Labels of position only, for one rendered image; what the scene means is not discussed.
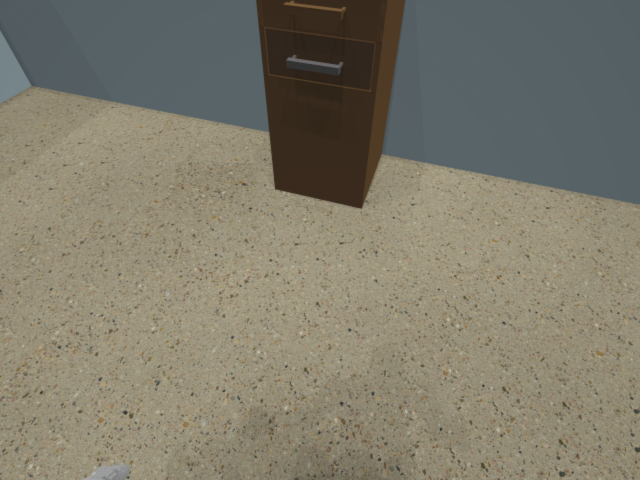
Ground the drawer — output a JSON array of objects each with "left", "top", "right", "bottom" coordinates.
[{"left": 265, "top": 27, "right": 376, "bottom": 90}]

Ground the handle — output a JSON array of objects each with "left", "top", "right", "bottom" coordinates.
[
  {"left": 286, "top": 55, "right": 343, "bottom": 76},
  {"left": 283, "top": 2, "right": 344, "bottom": 21}
]

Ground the cabinet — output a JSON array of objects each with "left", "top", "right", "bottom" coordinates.
[{"left": 256, "top": 0, "right": 405, "bottom": 209}]

